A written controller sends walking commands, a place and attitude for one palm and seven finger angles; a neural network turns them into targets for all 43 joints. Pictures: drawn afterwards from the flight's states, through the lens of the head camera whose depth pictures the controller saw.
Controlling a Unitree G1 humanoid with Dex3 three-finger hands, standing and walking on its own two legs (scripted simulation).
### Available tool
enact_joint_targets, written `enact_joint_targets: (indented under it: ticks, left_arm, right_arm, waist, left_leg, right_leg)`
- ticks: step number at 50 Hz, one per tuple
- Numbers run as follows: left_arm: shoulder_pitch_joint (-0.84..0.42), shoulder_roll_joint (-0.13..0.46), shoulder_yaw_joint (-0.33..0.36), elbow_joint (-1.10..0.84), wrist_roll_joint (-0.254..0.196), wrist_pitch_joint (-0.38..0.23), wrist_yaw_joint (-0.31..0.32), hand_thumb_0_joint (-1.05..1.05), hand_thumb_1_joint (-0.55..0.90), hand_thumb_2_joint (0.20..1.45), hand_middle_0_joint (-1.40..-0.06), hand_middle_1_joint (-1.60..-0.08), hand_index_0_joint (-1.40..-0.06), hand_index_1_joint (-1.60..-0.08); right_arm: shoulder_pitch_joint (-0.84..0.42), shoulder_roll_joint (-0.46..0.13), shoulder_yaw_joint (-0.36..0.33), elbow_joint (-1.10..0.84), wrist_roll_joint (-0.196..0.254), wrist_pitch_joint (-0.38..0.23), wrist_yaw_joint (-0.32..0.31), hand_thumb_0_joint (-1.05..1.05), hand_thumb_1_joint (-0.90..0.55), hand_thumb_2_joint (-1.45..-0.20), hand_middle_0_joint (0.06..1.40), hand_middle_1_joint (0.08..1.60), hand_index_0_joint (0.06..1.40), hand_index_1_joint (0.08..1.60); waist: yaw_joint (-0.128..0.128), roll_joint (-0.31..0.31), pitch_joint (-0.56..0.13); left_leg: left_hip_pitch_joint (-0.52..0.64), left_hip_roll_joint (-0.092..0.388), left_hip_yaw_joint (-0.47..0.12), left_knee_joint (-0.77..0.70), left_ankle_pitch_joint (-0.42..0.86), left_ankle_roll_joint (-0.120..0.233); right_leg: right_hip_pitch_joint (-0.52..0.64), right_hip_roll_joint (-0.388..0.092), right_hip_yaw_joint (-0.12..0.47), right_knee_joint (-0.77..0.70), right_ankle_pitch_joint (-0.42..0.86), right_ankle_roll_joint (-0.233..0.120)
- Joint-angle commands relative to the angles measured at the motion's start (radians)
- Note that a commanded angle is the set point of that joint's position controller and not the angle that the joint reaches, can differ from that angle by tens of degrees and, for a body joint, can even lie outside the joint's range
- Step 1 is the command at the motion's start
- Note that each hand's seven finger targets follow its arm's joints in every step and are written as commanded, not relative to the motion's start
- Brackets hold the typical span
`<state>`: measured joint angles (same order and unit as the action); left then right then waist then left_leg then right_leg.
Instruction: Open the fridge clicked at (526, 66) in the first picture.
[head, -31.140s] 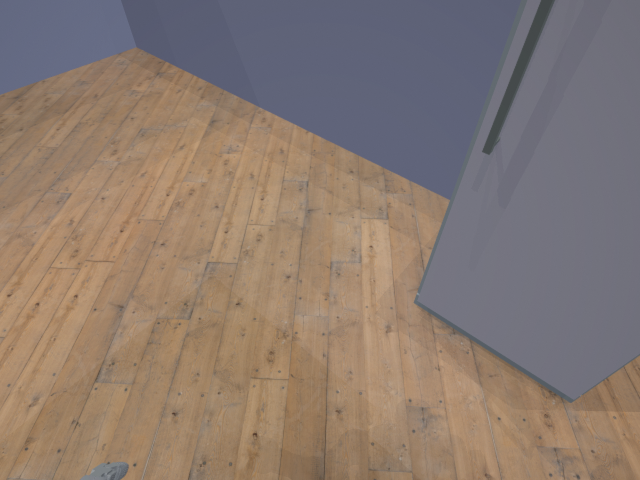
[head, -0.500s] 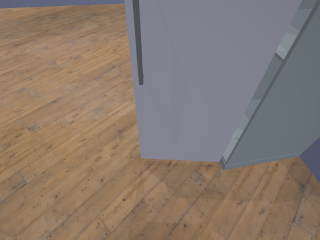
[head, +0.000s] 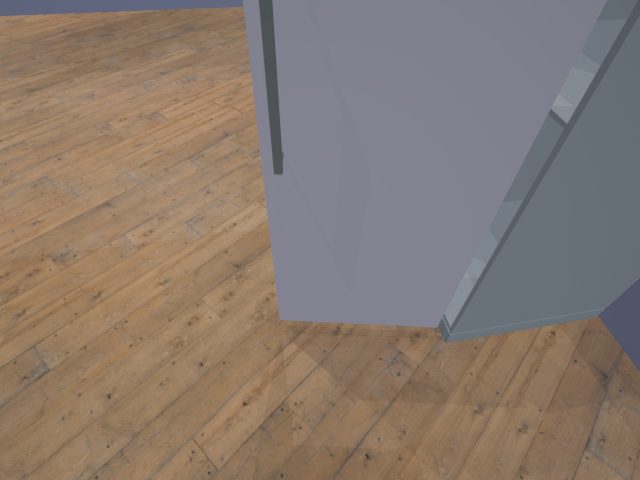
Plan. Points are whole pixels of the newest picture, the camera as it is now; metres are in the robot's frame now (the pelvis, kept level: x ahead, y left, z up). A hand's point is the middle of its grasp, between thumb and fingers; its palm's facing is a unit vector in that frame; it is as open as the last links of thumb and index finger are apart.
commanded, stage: stand and wait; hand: left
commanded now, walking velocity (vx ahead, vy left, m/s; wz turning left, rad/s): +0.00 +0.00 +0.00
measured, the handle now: (271, 53) +0.67 +0.12 +0.21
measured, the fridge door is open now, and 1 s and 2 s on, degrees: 77 77 77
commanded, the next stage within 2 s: none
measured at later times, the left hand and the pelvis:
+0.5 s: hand out of the picture +0.01 +0.16 -0.18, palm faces +0.02 -0.98 -0.19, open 7.4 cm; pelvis +0.01 -0.01 +0.00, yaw +0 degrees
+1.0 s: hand out of the picture +0.02 +0.16 -0.18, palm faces +0.03 -0.98 -0.20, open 7.4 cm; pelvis +0.01 -0.02 +0.00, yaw +0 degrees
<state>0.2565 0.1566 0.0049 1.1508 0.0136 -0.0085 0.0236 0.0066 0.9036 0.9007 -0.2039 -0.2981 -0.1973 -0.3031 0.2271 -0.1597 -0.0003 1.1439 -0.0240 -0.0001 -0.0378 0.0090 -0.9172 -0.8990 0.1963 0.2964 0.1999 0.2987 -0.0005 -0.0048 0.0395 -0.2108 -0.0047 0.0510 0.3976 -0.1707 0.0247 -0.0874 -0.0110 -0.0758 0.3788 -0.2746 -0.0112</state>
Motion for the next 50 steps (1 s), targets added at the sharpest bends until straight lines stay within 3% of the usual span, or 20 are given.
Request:
enact_joint_targets:
  ticks: [1,14,18,32,38,42,50]
  left_arm:
    - [0.063,0.104,0.017,-0.016,-0.003,-0.01,0.009,0.0,0.9,0.9,-0.2,-0.3,-0.2,-0.3]
    - [0.06,0.107,0.016,-0.016,-0.004,-0.012,0.01,0.0,0.9,0.9,-0.2,-0.3,-0.2,-0.3]
    - [0.064,0.117,0.018,-0.02,-0.004,-0.015,0.01,0.0,0.9,0.9,-0.2,-0.3,-0.2,-0.3]
    - [0.064,0.113,0.018,-0.015,-0.005,-0.013,0.011,0.0,0.9,0.9,-0.2,-0.3,-0.2,-0.3]
    - [0.067,0.129,0.021,-0.021,-0.003,-0.018,0.011,0.0,0.9,0.9,-0.2,-0.3,-0.2,-0.3]
    - [0.062,0.121,0.019,-0.019,-0.005,-0.015,0.01,0.0,0.9,0.9,-0.2,-0.3,-0.2,-0.3]
    - [0.051,0.134,0.021,-0.023,-0.004,-0.017,0.01,0.0,0.9,0.9,-0.2,-0.3,-0.2,-0.3]
  right_arm:
    - [0.043,-0.101,-0.014,-0.026,0.003,-0.009,-0.003,0.0,-0.9,-0.9,0.2,0.3,0.2,0.3]
    - [0.041,-0.102,-0.013,-0.02,0.004,-0.01,-0.004,0.0,-0.9,-0.9,0.2,0.3,0.2,0.3]
    - [0.047,-0.11,-0.014,-0.022,0.006,-0.012,-0.005,0.0,-0.9,-0.9,0.2,0.3,0.2,0.3]
    - [0.042,-0.109,-0.014,-0.015,0.004,-0.01,-0.007,0.0,-0.9,-0.9,0.2,0.3,0.2,0.3]
    - [0.04,-0.12,-0.017,-0.021,0.007,-0.012,-0.007,0.0,-0.9,-0.9,0.2,0.3,0.2,0.3]
    - [0.032,-0.116,-0.016,-0.018,0.005,-0.011,-0.008,0.0,-0.9,-0.9,0.2,0.3,0.2,0.3]
    - [0.023,-0.13,-0.018,-0.021,0.004,-0.012,-0.008,0.0,-0.9,-0.9,0.2,0.3,0.2,0.3]
  waist:
    - [-0.002,0.008,0.018]
    - [-0.001,-0.001,0.019]
    - [0.0,-0.004,-0.008]
    - [-0.001,0.009,0.024]
    - [0.0,-0.011,-0.007]
    - [-0.001,0.005,0.021]
    - [-0.001,0.006,0.009]
  left_leg:
    - [0.048,0.109,-0.107,-0.057,0.141,0.01]
    - [0.057,0.111,-0.106,-0.054,0.164,0.008]
    - [0.07,0.112,-0.103,-0.047,0.188,0.009]
    - [0.061,0.109,-0.102,-0.051,0.172,0.006]
    - [0.079,0.111,-0.099,-0.041,0.196,0.007]
    - [0.071,0.111,-0.1,-0.048,0.185,0.006]
    - [0.079,0.114,-0.098,-0.049,0.187,0.005]
  right_leg:
    - [-0.073,-0.107,0.089,-0.092,0.125,-0.025]
    - [-0.061,-0.108,0.09,-0.098,0.156,-0.028]
    - [-0.042,-0.11,0.089,-0.097,0.193,-0.029]
    - [-0.046,-0.109,0.09,-0.105,0.186,-0.03]
    - [-0.03,-0.112,0.087,-0.102,0.238,-0.029]
    - [-0.043,-0.112,0.091,-0.106,0.221,-0.031]
    - [-0.034,-0.115,0.091,-0.109,0.236,-0.032]
